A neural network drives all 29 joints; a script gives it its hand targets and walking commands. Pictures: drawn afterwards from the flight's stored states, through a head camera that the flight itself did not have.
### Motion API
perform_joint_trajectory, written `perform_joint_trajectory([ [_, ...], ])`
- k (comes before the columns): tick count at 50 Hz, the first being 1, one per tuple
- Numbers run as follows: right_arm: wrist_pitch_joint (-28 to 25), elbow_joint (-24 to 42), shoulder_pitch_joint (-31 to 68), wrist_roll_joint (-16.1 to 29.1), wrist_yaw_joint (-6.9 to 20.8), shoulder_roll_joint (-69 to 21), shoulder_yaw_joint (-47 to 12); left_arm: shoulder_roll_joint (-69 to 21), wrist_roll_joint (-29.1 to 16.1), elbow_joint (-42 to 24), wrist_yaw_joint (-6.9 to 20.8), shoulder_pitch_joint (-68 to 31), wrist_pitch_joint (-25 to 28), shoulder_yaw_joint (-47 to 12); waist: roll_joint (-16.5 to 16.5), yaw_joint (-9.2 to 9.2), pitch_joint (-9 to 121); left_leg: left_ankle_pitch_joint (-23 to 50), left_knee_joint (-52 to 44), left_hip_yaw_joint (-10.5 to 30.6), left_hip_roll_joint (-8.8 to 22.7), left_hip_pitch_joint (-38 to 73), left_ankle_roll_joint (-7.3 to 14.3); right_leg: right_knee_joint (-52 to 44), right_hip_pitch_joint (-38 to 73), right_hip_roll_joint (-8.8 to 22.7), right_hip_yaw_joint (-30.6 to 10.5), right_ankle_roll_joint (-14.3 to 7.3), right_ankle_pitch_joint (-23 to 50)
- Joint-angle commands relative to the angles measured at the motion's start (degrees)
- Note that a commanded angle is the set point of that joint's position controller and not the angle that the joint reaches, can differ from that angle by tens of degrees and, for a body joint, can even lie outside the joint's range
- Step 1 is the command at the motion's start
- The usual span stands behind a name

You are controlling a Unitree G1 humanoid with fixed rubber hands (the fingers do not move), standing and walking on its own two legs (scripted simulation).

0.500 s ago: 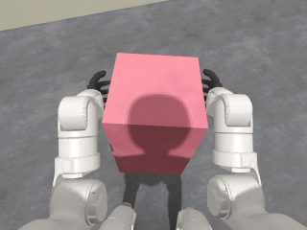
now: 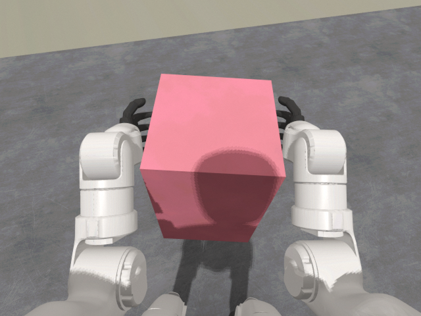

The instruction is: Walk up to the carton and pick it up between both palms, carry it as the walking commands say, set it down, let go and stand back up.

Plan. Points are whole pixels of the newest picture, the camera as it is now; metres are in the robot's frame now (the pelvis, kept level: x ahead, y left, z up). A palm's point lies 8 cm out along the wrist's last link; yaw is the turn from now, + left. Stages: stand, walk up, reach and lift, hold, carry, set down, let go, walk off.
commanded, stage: carry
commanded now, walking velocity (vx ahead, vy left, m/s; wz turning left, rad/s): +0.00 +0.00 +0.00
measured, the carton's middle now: (210, 169) +0.36 +0.01 +0.05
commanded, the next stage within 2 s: none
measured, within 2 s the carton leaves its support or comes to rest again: neither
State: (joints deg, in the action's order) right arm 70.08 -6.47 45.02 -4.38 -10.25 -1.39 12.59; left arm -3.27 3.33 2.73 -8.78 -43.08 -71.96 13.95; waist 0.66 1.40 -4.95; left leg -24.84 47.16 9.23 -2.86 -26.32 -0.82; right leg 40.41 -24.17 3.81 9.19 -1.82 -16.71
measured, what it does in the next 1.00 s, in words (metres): walks backwards: left foot, then right foot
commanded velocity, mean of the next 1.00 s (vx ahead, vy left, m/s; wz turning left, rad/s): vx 0.00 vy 0.00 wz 0.00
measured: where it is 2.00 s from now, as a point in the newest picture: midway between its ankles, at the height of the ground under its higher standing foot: outside the picture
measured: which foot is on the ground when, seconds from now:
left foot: up 0.00-0.00, down 0.02-1.00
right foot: down 0.00-0.04, up 0.06-0.30, down 0.32-1.00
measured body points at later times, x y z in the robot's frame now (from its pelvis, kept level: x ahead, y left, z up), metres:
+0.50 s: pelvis -0.09 +0.02 +0.00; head -0.07 +0.02 +0.45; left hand +0.28 +0.17 +0.13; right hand +0.29 -0.11 +0.13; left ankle +0.04 +0.14 -0.71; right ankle -0.03 -0.09 -0.71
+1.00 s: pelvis -0.12 +0.03 +0.00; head -0.14 +0.04 +0.45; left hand +0.23 +0.18 +0.13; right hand +0.24 -0.10 +0.14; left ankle +0.04 +0.14 -0.71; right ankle -0.03 -0.09 -0.71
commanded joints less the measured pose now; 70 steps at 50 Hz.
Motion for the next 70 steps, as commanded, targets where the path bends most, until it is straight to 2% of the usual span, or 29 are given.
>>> perform_joint_trajectory([
  [1,-0.6,-0.5,37.1,23.2,14.5,-63.1,-32.9,-58.2,-24.0,-2.1,14.0,-43.3,2.4,-37.0,9.7,-2.19,42.9,43.6,-19.7,11.1,15.2,28.4,6.4,5.3,-1.0,2.3,-3.5,3.3,0.4],
  [2,-1.1,-0.9,39.2,23.6,14.4,-63.0,-33.5,-58.0,-25.4,-2.8,14.0,-48.3,2.6,-37.9,15.0,-2.34,39.8,52.8,-20.2,17.8,19.3,30.4,9.5,7.3,-7.9,-1.7,-2.7,5.3,-14.8],
  [3,-0.8,-0.9,38.3,23.5,14.6,-63.8,-33.0,-59.0,-25.7,-4.5,14.0,-48.9,2.5,-38.3,12.7,-2.69,39.6,52.2,-20.4,16.1,18.7,29.0,10.4,10.0,-6.0,-1.7,-5.7,5.1,-16.6],
  [4,-0.6,-0.3,38.8,23.0,14.8,-63.0,-32.6,-59.6,-24.9,-2.5,14.0,-47.3,2.3,-38.6,10.6,-2.66,39.2,44.1,-21.8,14.9,18.0,26.0,9.7,12.2,-5.4,-1.9,-6.6,4.5,-15.5],
  [6,-0.5,0.2,37.0,22.5,14.6,-64.0,-32.1,-61.3,-25.3,-3.2,13.9,-46.5,2.3,-39.4,10.3,-2.41,39.3,41.3,-21.7,15.1,15.6,27.9,7.8,11.3,-6.3,-3.2,-7.8,4.3,-14.2],
  [10,-0.6,0.2,35.2,22.2,14.7,-63.9,-31.4,-60.6,-24.7,-4.0,13.5,-44.6,2.5,-38.8,9.6,-2.14,42.5,53.8,-18.6,11.2,14.5,30.0,8.8,5.9,-2.7,-4.7,-7.2,4.4,-14.1],
  [14,-0.4,-1.1,32.7,21.3,14.2,-64.0,-32.3,-60.2,-24.6,-2.7,14.0,-41.3,2.5,-37.2,9.0,-0.76,44.4,44.4,-16.0,5.3,11.1,23.0,5.9,-13.3,13.0,-3.6,-5.6,2.5,-3.5],
  [15,-0.4,-1.3,29.3,20.8,14.2,-63.9,-32.4,-59.8,-24.4,-2.8,14.1,-38.4,2.4,-37.3,9.7,-0.67,45.0,39.6,-15.2,4.3,9.6,18.5,4.5,-13.2,17.3,-1.3,-8.8,1.6,0.3],
  [17,-0.9,1.0,33.5,21.9,14.4,-64.2,-33.4,-59.5,-25.3,-4.3,14.4,-41.3,3.2,-38.3,-2.0,-1.01,44.0,25.2,-12.7,-0.6,5.5,9.1,2.0,-10.4,23.9,6.2,-15.9,-1.3,18.0],
  [19,-1.4,4.8,42.4,24.5,14.4,-64.5,-35.8,-60.1,-25.8,-4.9,14.5,-45.8,3.5,-39.5,-8.6,-1.19,40.9,6.2,-10.1,-5.8,2.2,6.7,1.4,-11.3,18.7,12.2,-18.9,-5.4,18.4],
  [22,-0.6,2.2,39.7,24.2,14.7,-64.1,-35.9,-60.1,-24.5,-1.2,14.8,-41.5,3.0,-37.2,-8.4,-1.55,36.2,6.6,-7.9,-5.6,2.6,11.5,2.1,-16.6,6.1,10.9,-17.5,-5.4,-4.5],
  [26,-0.6,-2.4,36.4,22.1,15.2,-63.4,-33.8,-59.9,-22.7,4.0,15.1,-38.5,2.6,-35.4,-4.2,-1.85,35.1,8.3,-13.3,-3.6,2.9,16.0,3.5,-17.7,0.0,6.7,-14.1,-2.5,-19.1],
  [33,-0.7,-4.8,38.2,22.5,16.1,-63.7,-32.6,-60.3,-22.7,4.7,15.1,-40.0,3.2,-35.6,8.0,-1.41,34.3,-10.2,-33.7,10.0,11.1,4.4,3.4,-2.3,9.7,-3.6,-6.9,0.1,-9.4],
  [36,-0.6,-4.9,39.2,22.3,15.9,-62.2,-32.2,-59.8,-22.9,6.1,14.9,-39.2,3.1,-35.5,5.6,-0.49,34.0,-6.0,-31.8,5.1,8.4,-0.6,-0.2,-6.5,15.5,-2.6,-8.7,-1.6,-11.6],
  [37,-0.7,-4.1,38.5,22.5,15.9,-62.8,-32.6,-60.5,-22.9,5.8,14.9,-38.9,3.2,-35.5,1.6,-0.64,34.5,-1.7,-27.9,1.7,6.2,1.1,-1.5,-11.9,14.7,-1.1,-10.6,-2.0,-14.0],
  [39,-0.5,-5.9,34.3,21.2,15.9,-62.7,-31.8,-60.7,-22.0,5.8,15.0,-36.9,3.2,-34.9,-5.7,-1.28,34.1,5.9,-13.2,-3.7,2.1,7.7,-0.6,-20.9,5.4,6.8,-20.1,-3.6,-21.6],
  [41,-0.9,-5.2,34.8,21.6,16.1,-63.4,-32.1,-60.4,-21.7,5.3,15.1,-36.6,3.1,-34.7,-8.2,-1.84,33.4,9.3,-4.4,-6.1,1.4,12.9,1.3,-22.7,-1.3,10.3,-18.7,-3.6,-22.6],
  [44,-1.7,-4.7,37.5,22.1,16.0,-63.7,-31.5,-60.7,-21.9,6.1,15.4,-38.6,3.8,-33.9,-7.8,-2.47,34.3,9.7,-5.9,-6.0,2.2,17.8,2.8,-20.1,-4.8,6.4,-12.6,-1.9,-19.7],
  [45,-2.8,-9.3,38.4,19.9,16.1,-62.3,-29.1,-58.6,-18.2,12.0,15.4,-37.4,4.9,-29.7,-9.0,-2.21,33.4,9.9,-6.2,-6.3,1.4,16.7,2.8,-20.8,-4.8,6.5,-13.4,-2.0,-20.7],
  [47,-2.7,-7.4,37.1,20.8,16.1,-63.0,-29.8,-59.3,-19.1,10.1,15.2,-36.3,4.7,-31.1,-6.4,-2.27,33.4,9.3,-9.8,-5.0,2.6,17.5,3.0,-17.9,-4.8,5.1,-12.6,-1.7,-19.4],
  [49,-3.7,-11.5,34.4,19.0,16.4,-62.6,-27.0,-58.9,-17.5,12.0,15.0,-35.9,5.8,-29.8,1.9,-2.36,31.9,0.3,-22.4,2.4,6.4,12.8,3.7,-11.3,-2.5,0.4,-9.2,-0.7,-17.8],
  [52,-3.3,-3.1,40.4,23.0,16.3,-63.3,-31.0,-61.2,-22.4,4.3,14.4,-41.1,5.6,-35.2,13.1,-1.45,32.8,-15.5,-40.8,13.2,13.2,1.6,2.9,7.2,9.1,-7.0,-4.3,0.6,-7.9],
  [56,-2.7,-3.6,41.1,22.7,15.6,-62.8,-30.3,-60.9,-23.4,3.7,13.7,-42.9,5.0,-36.1,11.9,-0.33,37.2,-0.3,-36.3,3.9,8.9,4.3,-2.3,-4.6,18.0,-6.5,-3.2,-1.3,-8.3],
  [58,-4.5,-13.5,33.7,16.9,15.2,-61.0,-25.3,-58.9,-17.4,14.2,13.8,-36.0,7.1,-29.0,-1.3,-0.75,39.8,13.9,-20.8,1.2,6.2,9.5,-0.7,-16.6,17.6,1.2,-12.8,-2.3,-6.5],
  [60,-5.1,-1.2,37.1,21.9,14.6,-63.0,-32.0,-60.1,-21.8,2.1,13.8,-39.5,8.0,-33.6,-10.1,-1.25,39.4,16.5,-15.7,-2.9,4.0,6.3,0.2,-15.2,17.2,6.9,-18.1,-4.4,-0.1],
  [62,-8.0,-6.5,39.5,18.2,14.5,-61.1,-27.3,-58.8,-18.0,10.2,14.0,-39.3,10.3,-28.8,-7.9,-1.63,36.5,16.2,-13.0,-4.7,3.5,9.9,1.2,-15.7,9.8,7.1,-16.4,-4.8,-2.2],
  [64,-8.1,-2.0,40.6,21.5,14.3,-62.3,-31.3,-58.6,-19.9,4.8,13.8,-40.2,10.2,-31.9,-5.1,-1.69,35.8,16.0,-14.6,-4.1,3.8,12.1,2.1,-15.5,6.8,5.8,-14.6,-4.1,-7.5],
  [67,-6.8,0.7,42.2,23.0,13.7,-62.6,-34.1,-59.2,-21.8,1.9,13.6,-41.4,9.1,-33.7,-5.9,-1.77,34.4,16.5,-15.3,-4.0,3.8,12.5,2.7,-16.4,6.0,5.2,-14.5,-3.9,-10.8],
  [70,-6.6,-7.9,35.3,18.9,14.0,-61.2,-29.6,-57.5,-17.7,9.5,13.7,-36.3,8.9,-29.6,-5.0,-1.93,34.7,15.1,-15.6,-3.9,3.1,14.9,2.5,-16.3,3.4,4.5,-13.2,-3.6,-15.8],
])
